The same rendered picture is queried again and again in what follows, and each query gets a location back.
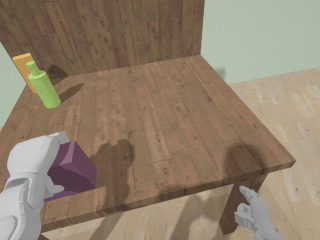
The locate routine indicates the sponge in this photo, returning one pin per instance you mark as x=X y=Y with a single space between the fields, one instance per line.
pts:
x=71 y=169

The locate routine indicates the left robot forearm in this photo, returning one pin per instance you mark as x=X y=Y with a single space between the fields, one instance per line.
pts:
x=20 y=206

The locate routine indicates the right robot forearm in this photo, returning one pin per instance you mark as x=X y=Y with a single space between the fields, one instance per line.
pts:
x=264 y=230

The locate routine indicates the table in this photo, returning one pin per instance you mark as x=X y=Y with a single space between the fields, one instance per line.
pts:
x=156 y=120

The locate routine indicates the right robot hand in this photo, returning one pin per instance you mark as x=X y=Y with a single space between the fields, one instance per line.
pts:
x=247 y=216

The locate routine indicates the left robot hand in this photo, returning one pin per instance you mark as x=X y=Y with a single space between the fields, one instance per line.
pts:
x=36 y=155

